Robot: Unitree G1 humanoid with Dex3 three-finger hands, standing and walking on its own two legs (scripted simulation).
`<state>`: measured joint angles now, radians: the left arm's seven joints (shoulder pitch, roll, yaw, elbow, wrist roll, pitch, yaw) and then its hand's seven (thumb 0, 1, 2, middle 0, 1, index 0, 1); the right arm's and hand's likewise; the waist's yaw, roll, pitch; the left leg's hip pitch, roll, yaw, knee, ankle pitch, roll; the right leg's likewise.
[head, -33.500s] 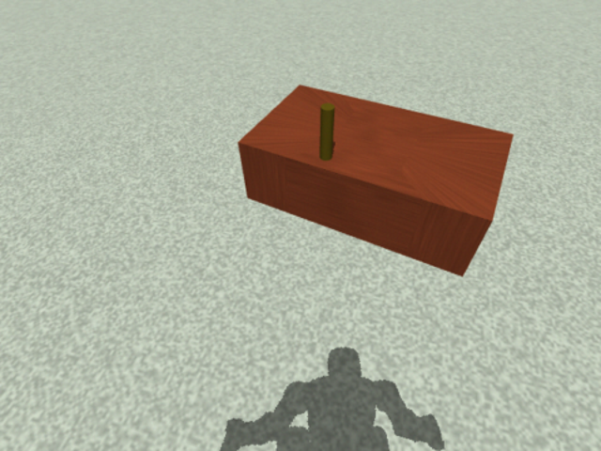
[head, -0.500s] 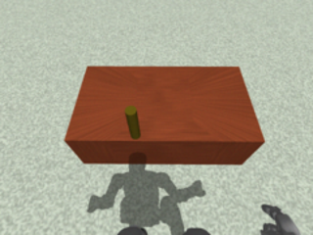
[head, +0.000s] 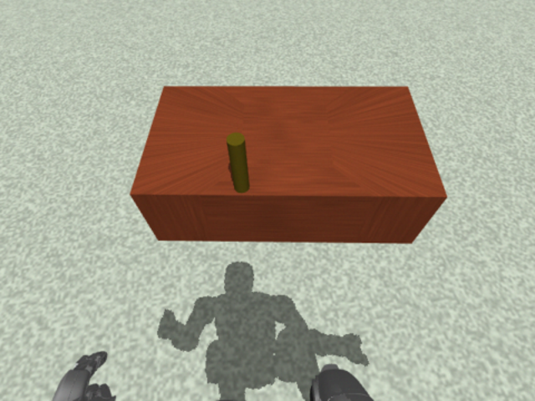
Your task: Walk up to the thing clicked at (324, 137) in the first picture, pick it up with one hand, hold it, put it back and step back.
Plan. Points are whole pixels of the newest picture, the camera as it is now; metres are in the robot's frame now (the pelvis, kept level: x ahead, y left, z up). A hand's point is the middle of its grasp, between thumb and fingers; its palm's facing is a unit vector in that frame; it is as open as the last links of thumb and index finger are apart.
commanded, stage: step back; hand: left
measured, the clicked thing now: (239, 165) +0.78 +0.10 -0.31
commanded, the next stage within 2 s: stand in 1.76 s
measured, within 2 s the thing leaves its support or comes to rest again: neither
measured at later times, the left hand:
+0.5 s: hand out of the picture -0.08 +0.27 -0.13, palm faces -0.07 -0.90 -0.42, open 7.4 cm
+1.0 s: hand out of the picture -0.23 +0.27 -0.13, palm faces -0.07 -0.93 -0.36, open 7.4 cm
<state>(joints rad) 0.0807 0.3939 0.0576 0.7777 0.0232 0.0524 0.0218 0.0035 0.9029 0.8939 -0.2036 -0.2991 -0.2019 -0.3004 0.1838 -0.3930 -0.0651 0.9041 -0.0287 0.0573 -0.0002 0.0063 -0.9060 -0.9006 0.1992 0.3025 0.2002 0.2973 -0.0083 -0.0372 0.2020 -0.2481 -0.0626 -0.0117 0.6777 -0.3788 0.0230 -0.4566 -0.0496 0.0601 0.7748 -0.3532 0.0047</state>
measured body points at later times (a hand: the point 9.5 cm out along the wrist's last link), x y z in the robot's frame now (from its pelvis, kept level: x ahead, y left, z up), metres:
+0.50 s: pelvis -0.17 +0.00 +0.01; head -0.12 -0.01 +0.46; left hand -0.07 +0.31 -0.10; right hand -0.07 -0.32 -0.11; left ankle -0.16 +0.14 -0.65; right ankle -0.14 -0.13 -0.71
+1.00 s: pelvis -0.28 +0.01 +0.02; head -0.27 +0.00 +0.46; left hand -0.22 +0.32 -0.11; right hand -0.21 -0.32 -0.10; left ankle -0.24 +0.13 -0.69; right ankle -0.30 -0.11 -0.71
